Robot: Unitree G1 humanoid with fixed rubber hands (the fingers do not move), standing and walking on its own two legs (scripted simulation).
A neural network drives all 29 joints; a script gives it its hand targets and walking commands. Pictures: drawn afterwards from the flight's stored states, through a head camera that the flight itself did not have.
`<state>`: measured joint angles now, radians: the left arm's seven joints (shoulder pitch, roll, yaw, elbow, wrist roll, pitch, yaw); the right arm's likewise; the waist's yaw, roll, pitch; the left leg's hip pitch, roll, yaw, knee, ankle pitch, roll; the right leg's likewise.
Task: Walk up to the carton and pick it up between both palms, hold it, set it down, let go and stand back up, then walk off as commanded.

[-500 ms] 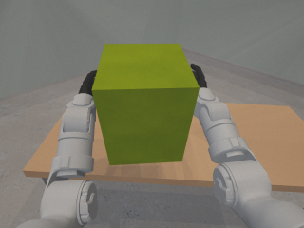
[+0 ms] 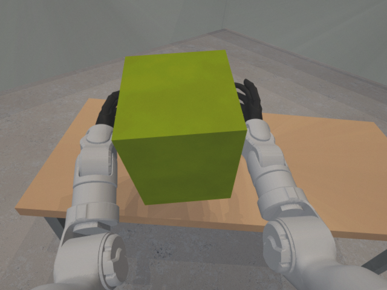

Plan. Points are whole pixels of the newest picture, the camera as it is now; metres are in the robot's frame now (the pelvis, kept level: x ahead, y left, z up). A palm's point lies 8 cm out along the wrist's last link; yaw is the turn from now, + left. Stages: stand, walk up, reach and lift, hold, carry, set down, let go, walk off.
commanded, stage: set down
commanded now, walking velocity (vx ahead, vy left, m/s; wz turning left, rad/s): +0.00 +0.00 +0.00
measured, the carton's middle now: (182, 133) +0.39 +0.03 +0.14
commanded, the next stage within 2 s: none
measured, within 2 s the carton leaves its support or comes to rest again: neither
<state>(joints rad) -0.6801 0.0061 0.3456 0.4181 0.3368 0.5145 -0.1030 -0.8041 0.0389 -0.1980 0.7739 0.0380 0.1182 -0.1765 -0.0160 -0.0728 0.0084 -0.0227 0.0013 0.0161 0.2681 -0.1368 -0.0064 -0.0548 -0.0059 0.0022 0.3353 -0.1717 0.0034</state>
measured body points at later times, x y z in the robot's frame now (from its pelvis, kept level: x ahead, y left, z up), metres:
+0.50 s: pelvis -0.01 +0.01 +0.00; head -0.06 +0.03 +0.44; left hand +0.38 +0.17 +0.16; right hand +0.38 -0.13 +0.17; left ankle +0.01 +0.13 -0.75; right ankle +0.01 -0.11 -0.75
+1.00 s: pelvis +0.02 +0.00 +0.00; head +0.00 +0.03 +0.45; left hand +0.41 +0.17 +0.11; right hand +0.42 -0.13 +0.14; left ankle +0.01 +0.13 -0.75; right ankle +0.01 -0.11 -0.75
